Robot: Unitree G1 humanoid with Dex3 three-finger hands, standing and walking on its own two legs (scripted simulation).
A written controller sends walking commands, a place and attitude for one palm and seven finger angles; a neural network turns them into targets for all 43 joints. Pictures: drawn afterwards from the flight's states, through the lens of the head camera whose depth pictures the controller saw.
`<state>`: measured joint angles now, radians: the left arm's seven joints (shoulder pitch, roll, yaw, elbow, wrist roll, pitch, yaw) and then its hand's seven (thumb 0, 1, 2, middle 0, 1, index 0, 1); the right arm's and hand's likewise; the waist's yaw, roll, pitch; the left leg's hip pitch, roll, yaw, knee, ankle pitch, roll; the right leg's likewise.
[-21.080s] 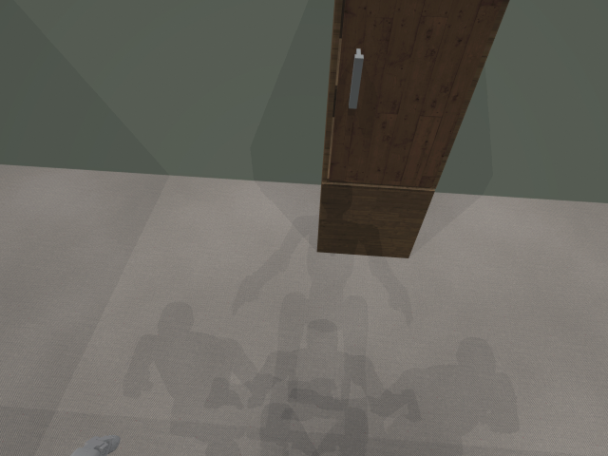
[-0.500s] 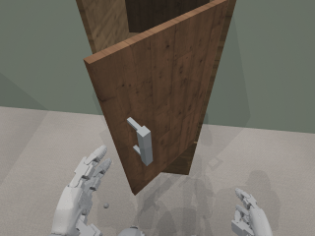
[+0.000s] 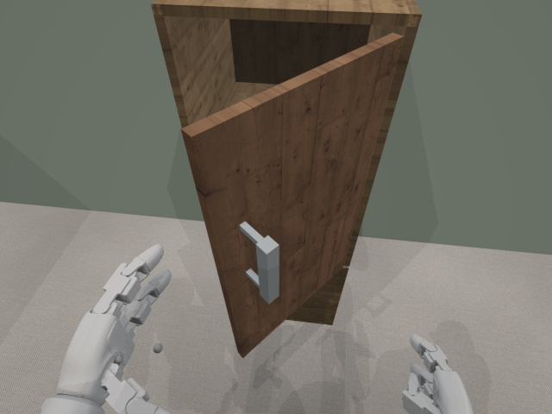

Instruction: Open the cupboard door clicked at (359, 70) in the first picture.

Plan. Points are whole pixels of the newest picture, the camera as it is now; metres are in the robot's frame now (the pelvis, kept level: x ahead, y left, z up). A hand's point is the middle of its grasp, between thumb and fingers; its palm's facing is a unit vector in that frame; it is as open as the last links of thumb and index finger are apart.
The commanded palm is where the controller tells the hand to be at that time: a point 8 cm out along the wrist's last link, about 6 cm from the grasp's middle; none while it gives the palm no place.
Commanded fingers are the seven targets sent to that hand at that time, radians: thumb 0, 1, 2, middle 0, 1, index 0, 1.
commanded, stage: draw the hand back to the body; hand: left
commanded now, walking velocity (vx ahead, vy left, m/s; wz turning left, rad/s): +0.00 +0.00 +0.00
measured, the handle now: (259, 263) +0.31 +0.05 +0.07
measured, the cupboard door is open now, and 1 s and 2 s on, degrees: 50 50 50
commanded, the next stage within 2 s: step back with the hand held close in 1.18 s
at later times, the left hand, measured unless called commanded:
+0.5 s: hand (69, 305) +0.20 +0.23 +0.16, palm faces +0.29 -0.88 -0.37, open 12.7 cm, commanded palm +0.15 +0.28 +0.19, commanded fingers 0.00 0.41 0.69 -0.18 -0.30 -0.18 -0.30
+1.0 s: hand (22, 271) +0.21 +0.26 +0.21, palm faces +0.44 -0.81 -0.38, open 7.7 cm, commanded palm +0.16 +0.29 +0.22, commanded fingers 0.00 0.90 0.90 -0.20 -0.30 -0.20 -0.30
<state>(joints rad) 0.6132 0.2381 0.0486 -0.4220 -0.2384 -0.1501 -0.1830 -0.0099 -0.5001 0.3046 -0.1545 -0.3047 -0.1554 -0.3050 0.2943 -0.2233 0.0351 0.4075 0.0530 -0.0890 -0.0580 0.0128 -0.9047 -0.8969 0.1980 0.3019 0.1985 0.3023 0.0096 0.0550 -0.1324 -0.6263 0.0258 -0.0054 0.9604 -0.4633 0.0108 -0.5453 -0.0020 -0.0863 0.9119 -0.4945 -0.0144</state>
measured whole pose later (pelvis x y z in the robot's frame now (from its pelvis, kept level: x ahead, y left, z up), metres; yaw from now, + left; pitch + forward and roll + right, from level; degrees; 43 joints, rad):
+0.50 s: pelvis +0.02 +0.02 +0.04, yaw -1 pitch +0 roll -1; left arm 0.59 0.31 0.15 -0.48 -0.05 -0.01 0.12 0.00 0.08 0.55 -0.18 -0.31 -0.18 -0.31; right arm 0.24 -0.21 0.07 0.54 0.01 -0.10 -0.10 0.01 -0.90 -0.90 0.20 0.30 0.20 0.30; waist 0.06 0.06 -0.04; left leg -0.27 -0.01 0.03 0.60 -0.33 0.03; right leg -0.20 -0.02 -0.05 0.55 -0.35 0.01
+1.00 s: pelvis +0.02 +0.00 +0.06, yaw -1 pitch -4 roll +0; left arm 0.48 0.33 0.32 -0.40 -0.07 -0.05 0.12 0.01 0.84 0.88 -0.21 -0.31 -0.21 -0.31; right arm 0.19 -0.23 0.02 0.63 0.00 -0.08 -0.08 0.01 -0.90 -0.90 0.20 0.30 0.20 0.30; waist 0.07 0.06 0.01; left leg -0.11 0.01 0.04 0.42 -0.24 0.01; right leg -0.05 0.00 -0.05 0.39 -0.27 -0.01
